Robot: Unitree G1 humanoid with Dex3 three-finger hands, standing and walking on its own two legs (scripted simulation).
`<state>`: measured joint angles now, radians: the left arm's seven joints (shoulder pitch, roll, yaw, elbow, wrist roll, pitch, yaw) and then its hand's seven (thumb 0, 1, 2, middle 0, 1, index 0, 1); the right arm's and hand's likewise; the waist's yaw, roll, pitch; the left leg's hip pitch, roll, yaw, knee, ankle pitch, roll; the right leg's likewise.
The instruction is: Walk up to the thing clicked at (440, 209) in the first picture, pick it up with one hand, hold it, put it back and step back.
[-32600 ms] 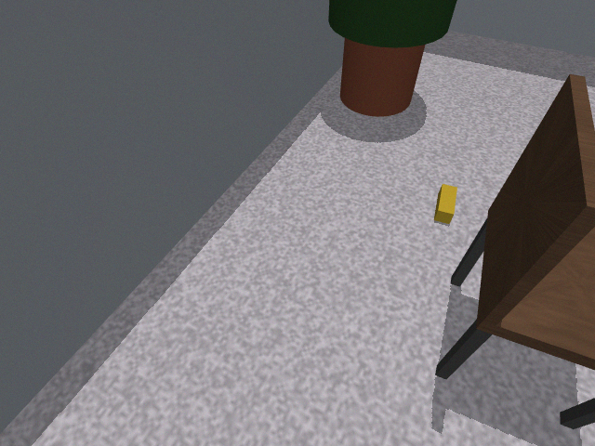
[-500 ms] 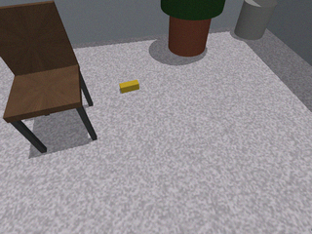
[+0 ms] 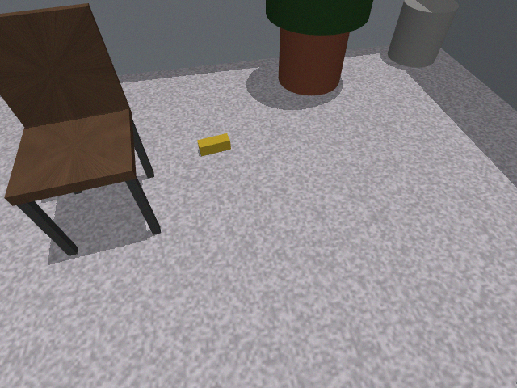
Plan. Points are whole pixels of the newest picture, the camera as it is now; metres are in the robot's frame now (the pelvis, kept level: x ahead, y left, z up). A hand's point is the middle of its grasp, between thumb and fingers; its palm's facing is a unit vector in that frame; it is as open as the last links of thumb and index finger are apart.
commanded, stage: stand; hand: left
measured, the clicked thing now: (214, 144) +1.42 +0.30 -0.75
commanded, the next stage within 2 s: walk up in 0.34 s
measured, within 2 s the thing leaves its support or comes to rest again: neither
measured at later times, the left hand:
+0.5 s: hand out of the picture +0.06 +0.28 -0.15, palm faces +0.06 -0.93 -0.35, open 7.4 cm
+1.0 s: hand (105, 306) +0.27 +0.33 -0.15, palm faces -0.03 -0.93 -0.35, open 7.4 cm
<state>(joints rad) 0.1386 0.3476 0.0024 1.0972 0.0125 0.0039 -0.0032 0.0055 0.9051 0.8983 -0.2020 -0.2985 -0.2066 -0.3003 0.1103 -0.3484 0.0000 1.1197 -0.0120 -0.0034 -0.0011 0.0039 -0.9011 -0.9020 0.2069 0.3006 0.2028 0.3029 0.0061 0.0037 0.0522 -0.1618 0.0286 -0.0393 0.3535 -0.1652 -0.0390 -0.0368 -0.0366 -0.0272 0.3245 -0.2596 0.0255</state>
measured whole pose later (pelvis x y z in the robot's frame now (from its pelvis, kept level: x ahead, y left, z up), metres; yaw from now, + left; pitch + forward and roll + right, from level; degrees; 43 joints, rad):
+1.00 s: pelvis +0.21 +0.05 -0.01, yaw +2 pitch -4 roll +3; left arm 0.24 0.42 0.06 0.95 0.02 -0.02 -0.10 0.01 0.91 0.90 -0.20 -0.30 -0.21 -0.30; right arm 0.34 -0.39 -0.07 0.93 -0.02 -0.08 0.06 0.01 -0.90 -0.90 0.21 0.30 0.21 0.30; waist -0.01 -0.03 0.07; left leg 0.01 0.00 0.09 0.41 -0.35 0.00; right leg -0.46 -0.12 0.00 0.64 -0.18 -0.01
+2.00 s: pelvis +0.66 +0.03 -0.03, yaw +2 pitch -3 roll +2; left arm 0.26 0.41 0.06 0.89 0.02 -0.05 -0.08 0.01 0.91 0.90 -0.20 -0.30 -0.21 -0.30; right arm 0.38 -0.44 -0.07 0.85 -0.01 -0.06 0.04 0.01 -0.90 -0.90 0.21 0.30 0.21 0.30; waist -0.03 0.02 0.07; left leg -0.08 0.06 0.10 0.59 -0.44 -0.02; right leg -0.40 -0.07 -0.05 0.61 -0.15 -0.02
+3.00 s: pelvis +0.94 +0.03 -0.03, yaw +4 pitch -3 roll +0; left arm 0.27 0.38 0.04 0.90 0.02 -0.06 -0.02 0.01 0.91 0.90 -0.20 -0.30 -0.21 -0.30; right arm 0.27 -0.41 -0.04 0.86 0.00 0.00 0.02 0.01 -0.90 -0.90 0.21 0.30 0.20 0.30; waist 0.00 0.06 0.12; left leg -0.27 0.04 0.04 0.81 -0.48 0.03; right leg -0.38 -0.03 -0.05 0.64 -0.21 -0.02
